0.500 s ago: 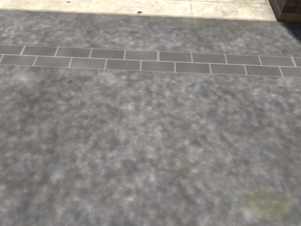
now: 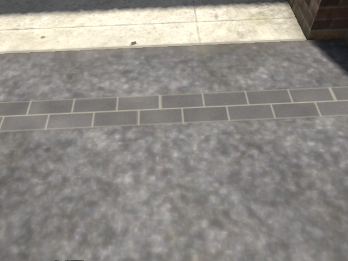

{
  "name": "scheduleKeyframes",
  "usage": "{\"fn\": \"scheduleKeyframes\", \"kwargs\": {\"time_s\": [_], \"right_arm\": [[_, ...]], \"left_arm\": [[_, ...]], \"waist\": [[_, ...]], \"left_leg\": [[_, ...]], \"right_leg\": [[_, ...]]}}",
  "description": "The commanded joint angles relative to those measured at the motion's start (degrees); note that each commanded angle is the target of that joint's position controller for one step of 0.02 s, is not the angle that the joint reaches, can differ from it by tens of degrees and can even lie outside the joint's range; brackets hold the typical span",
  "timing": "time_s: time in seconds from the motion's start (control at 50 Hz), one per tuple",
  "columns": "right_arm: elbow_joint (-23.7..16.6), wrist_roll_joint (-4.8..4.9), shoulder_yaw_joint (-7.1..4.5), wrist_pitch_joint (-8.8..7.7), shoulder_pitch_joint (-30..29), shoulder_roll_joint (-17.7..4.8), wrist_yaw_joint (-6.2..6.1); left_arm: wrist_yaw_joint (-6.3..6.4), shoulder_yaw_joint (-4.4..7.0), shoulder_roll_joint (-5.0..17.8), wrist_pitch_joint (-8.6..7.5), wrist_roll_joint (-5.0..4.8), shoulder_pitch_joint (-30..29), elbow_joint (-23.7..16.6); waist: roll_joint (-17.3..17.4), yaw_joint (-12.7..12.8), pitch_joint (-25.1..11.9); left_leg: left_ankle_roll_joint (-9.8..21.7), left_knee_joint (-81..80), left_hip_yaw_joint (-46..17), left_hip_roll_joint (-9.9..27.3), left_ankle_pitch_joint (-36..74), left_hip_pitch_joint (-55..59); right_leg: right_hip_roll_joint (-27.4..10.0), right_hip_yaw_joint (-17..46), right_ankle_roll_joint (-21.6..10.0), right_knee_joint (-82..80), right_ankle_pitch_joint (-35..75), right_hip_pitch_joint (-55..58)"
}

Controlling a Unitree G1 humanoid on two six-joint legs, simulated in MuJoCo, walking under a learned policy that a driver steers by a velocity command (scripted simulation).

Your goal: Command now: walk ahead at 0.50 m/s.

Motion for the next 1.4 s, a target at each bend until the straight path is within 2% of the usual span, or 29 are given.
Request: {"fn": "scheduleKeyframes", "kwargs": {"time_s": [0.02,0.04,0.08,0.16,0.3,0.42,0.46,0.5,0.52,0.54,0.56,0.58,0.62,0.72,0.78,0.84,0.88,0.9,0.92,0.96,1.04,1.14,1.2,1.22,1.24,1.26,1.28,1.32,1.4], "right_arm": [[-4.0,0.99,0.13,-3.11,2.4,-4.4,0.70],[-5.9,2.09,-0.59,-3.92,-3.1,-7.0,0.82],[-6.5,0.96,-1.08,-3.72,-7.2,-6.7,-0.01],[-6.4,0.58,-1.16,-1.25,-5.6,-3.4,-0.26],[-10.5,-0.04,-0.82,-1.42,-18.8,-2.4,0.50],[-13.6,0.18,0.12,-2.24,-27.4,-2.1,2.30],[-13.3,-0.07,-0.38,-2.74,-24.6,-3.7,2.84],[-9.5,-0.83,-2.04,-3.12,-13.0,-7.4,2.64],[-7.8,-1.90,-2.94,-3.25,-5.9,-11.2,2.20],[-7.0,-2.80,-3.10,-2.51,-2.0,-14.2,1.73],[-6.5,-1.35,-1.97,-1.95,-0.2,-10.6,2.05],[-7.3,-0.61,-1.50,-1.60,-4.3,-9.1,2.15],[-8.9,-1.00,-0.01,-1.46,-14.0,-5.1,1.79],[-7.9,-2.76,0.30,-1.20,-18.9,-4.8,1.27],[-7.2,-1.88,0.21,-0.22,-18.3,-5.9,0.51],[-6.4,-0.99,0.89,0.81,-18.5,-4.5,0.17],[-4.9,-1.23,1.39,1.08,-15.4,-3.2,0.14],[-4.8,-1.19,1.00,1.29,-12.4,-3.6,-0.03],[-4.6,-1.46,1.01,1.60,-13.3,-3.9,-0.44],[-4.3,-1.18,1.03,2.01,-13.3,-3.3,-0.85],[-3.6,-0.16,0.20,1.95,-12.8,-4.4,-0.86],[-4.8,0.44,0.31,-1.44,-14.8,-1.5,0.59],[-2.2,0.71,-0.29,-2.24,-7.5,-2.5,0.98],[-0.8,0.63,-1.20,-2.23,-3.4,-5.0,0.67],[0.8,0.58,-3.03,-1.97,1.8,-11.1,0.31],[1.7,-0.35,-2.87,-1.77,6.6,-11.4,0.41],[1.5,-1.33,-1.27,-1.98,5.9,-6.9,0.23],[-1.4,-1.12,-0.56,-2.00,-1.6,-5.9,-0.02],[-2.9,-1.46,-0.02,-0.26,-6.2,-5.9,-1.94]], "left_arm": [[0.23,3.15,11.8,0.07,-0.09,23.7,3.7],[0.45,2.46,9.5,-0.14,-0.19,18.7,2.7],[0.33,1.54,6.8,-0.35,0.83,11.0,1.3],[0.63,1.30,6.5,-0.83,0.99,12.0,2.8],[2.43,1.49,8.4,-0.04,0.39,17.8,4.8],[2.80,1.67,8.8,1.47,0.14,22.5,7.5],[3.13,1.93,9.6,2.22,0.22,21.4,7.7],[3.30,1.85,9.7,2.63,-0.07,18.6,7.0],[3.29,1.21,8.2,2.45,0.68,19.6,6.1],[2.75,-0.78,1.9,1.73,1.77,27.6,6.8],[2.32,-0.69,3.0,1.07,0.23,30.4,8.8],[2.31,0.60,7.5,1.06,-1.27,25.5,7.8],[3.47,0.91,7.3,2.45,-0.64,17.2,5.9],[4.95,0.34,2.7,5.77,0.61,19.2,6.4],[4.89,0.58,4.3,6.73,0.80,16.8,6.4],[4.58,0.72,4.3,7.05,1.69,14.6,6.6],[4.71,0.77,6.3,6.75,2.29,13.6,5.9],[4.88,1.62,10.2,6.58,1.27,12.2,6.3],[4.57,1.41,7.8,6.14,0.90,11.8,6.9],[4.32,0.74,5.3,5.20,1.49,10.4,7.4],[4.45,1.51,6.8,4.31,0.12,13.6,8.3],[4.12,2.63,9.7,1.97,-0.99,19.3,9.7],[3.54,2.47,8.7,1.52,-1.31,12.9,7.5],[3.49,1.95,7.1,1.49,-1.24,8.8,5.9],[3.60,1.16,3.6,0.76,-0.56,7.9,4.3],[3.76,1.13,3.9,0.33,0.43,8.6,4.5],[3.53,1.82,5.0,0.35,-0.48,10.6,5.9],[3.17,1.93,3.7,1.32,-1.98,11.5,6.6],[2.61,1.71,1.2,3.50,-0.84,6.3,3.4]], "waist": [[-12.1,9.3,-20.5],[-9.5,8.6,-12.9],[-2.6,5.0,-5.7],[-4.1,1.7,-2.8],[-3.3,4.8,1.0],[-3.4,7.1,3.9],[-5.3,5.0,1.1],[-5.4,-1.1,-5.8],[-1.2,-2.8,-12.7],[12.6,-0.1,-21.8],[13.3,-1.0,-30.0],[9.0,-1.1,-23.7],[2.3,1.6,-10.8],[6.7,6.3,-8.5],[6.5,5.4,-9.3],[5.4,5.9,-4.7],[2.1,4.7,-0.9],[-4.2,1.2,0.7],[-5.6,2.2,1.4],[-6.6,1.6,0.8],[-4.7,2.9,0.7],[-10.8,4.4,3.1],[-7.6,-0.5,0.7],[-2.9,-2.7,0.8],[10.6,-3.1,-1.3],[16.6,-4.7,-3.5],[9.6,-2.8,-3.3],[4.9,1.0,-2.1],[5.8,2.6,0.4]], "left_leg": [[2.3,41.0,-9.1,-2.3,-4.9,-39.6],[3.4,41.6,-7.8,0.5,0.1,-43.1],[3.3,35.7,-5.9,5.5,9.1,-38.2],[2.4,27.7,-5.6,8.0,13.8,-33.6],[0.2,5.6,-3.1,6.2,33.1,-37.7],[1.5,-5.2,-1.1,3.0,31.8,-36.6],[3.1,-6.9,-0.9,1.3,29.3,-31.0],[5.5,-10.5,1.3,-1.9,34.7,-15.4],[8.0,-6.8,-4.3,5.0,55.8,-0.1],[18.3,-3.4,-22.9,21.1,75.3,22.1],[22.1,-7.0,-31.9,24.2,71.5,24.3],[19.5,-9.3,-25.6,21.0,63.0,16.7],[15.5,-14.3,-16.1,15.8,52.5,-1.1],[13.8,-20.1,-7.4,10.9,44.3,-18.3],[12.8,-22.3,-8.1,10.9,26.9,-18.7],[8.6,-23.2,-8.2,8.1,3.3,-22.9],[4.2,-20.6,-7.4,5.1,-1.8,-23.3],[2.7,-19.5,-4.1,1.5,1.3,-21.7],[1.9,-16.9,-2.0,0.3,5.7,-16.2],[2.3,-14.0,-1.5,0.5,11.4,-11.6],[4.5,-9.1,0.3,-1.0,-3.3,-16.4],[5.3,2.2,1.8,-2.0,5.8,-26.9],[7.0,-5.9,0.4,-1.3,9.4,-13.1],[7.9,-10.5,-4.6,1.6,12.9,-5.0],[11.0,-15.0,-16.8,9.5,22.7,5.6],[15.8,-17.6,-28.5,19.7,45.1,12.3],[16.2,-13.9,-24.9,21.3,57.8,11.8],[12.3,-13.1,-14.2,18.1,60.3,8.7],[8.6,-17.3,-2.2,12.9,57.1,0.1]], "right_leg": [[-20.4,42.9,-14.0,-14.3,-15.3,50.8],[-18.9,34.4,-11.5,-15.0,-12.4,43.7],[-15.3,23.2,-10.0,-18.0,-1.1,27.7],[-12.6,15.2,-10.4,-23.6,3.3,19.2],[-9.8,7.1,-8.0,-25.9,7.1,21.8],[-11.9,5.3,-6.9,-20.6,15.1,29.9],[-12.5,5.2,-5.1,-15.1,25.8,32.2],[-8.9,3.5,-2.1,-2.7,36.5,31.5],[-5.4,1.6,0.5,9.5,24.3,23.3],[3.2,0.5,4.7,32.6,-16.5,2.9],[5.0,10.0,5.3,42.3,-35.5,-0.8],[1.9,10.9,4.9,44.5,-33.5,-3.8],[-3.0,7.1,5.2,37.9,-26.3,-4.0],[-4.2,4.9,5.3,16.6,-18.4,12.5],[-3.7,4.2,5.1,8.9,-10.3,16.6],[-2.5,2.7,3.6,-1.0,-4.8,21.2],[-6.2,6.6,1.6,-8.0,-2.8,21.0],[-6.3,6.8,0.3,-7.8,-9.3,16.4],[-5.2,6.7,0.5,-10.0,-16.5,10.6],[-4.7,6.5,2.5,-11.9,-15.2,8.4],[-4.5,7.6,-0.5,-10.9,-29.7,10.2],[-16.2,25.3,-8.5,-16.7,-28.2,19.4],[-13.0,18.5,-5.6,-11.5,-14.7,13.0],[-8.1,11.8,-2.3,-3.7,-5.7,6.1],[0.8,0.7,2.6,13.2,-2.7,-3.7],[2.8,1.7,4.6,27.6,-24.2,-12.7],[1.9,8.5,3.7,37.0,-29.0,-14.4],[0.0,10.3,1.9,37.7,-22.7,-15.9],[-0.9,3.8,3.0,21.9,-10.1,-9.0]]}}
Velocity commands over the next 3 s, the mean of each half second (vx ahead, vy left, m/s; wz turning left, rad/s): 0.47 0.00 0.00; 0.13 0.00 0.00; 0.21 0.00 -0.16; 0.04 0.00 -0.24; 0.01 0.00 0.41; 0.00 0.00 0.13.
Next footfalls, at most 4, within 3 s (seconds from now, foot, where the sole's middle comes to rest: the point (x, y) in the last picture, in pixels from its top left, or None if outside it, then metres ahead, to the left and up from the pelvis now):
0.52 left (144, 259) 0.47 0.13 -0.76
0.88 right None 0.44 -0.11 -0.76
1.60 right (199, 205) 0.67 -0.09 -0.76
2.00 left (141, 209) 0.66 0.14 -0.76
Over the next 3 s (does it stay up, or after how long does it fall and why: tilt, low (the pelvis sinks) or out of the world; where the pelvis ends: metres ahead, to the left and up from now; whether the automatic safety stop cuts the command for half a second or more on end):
stays up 0.62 0.03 0.02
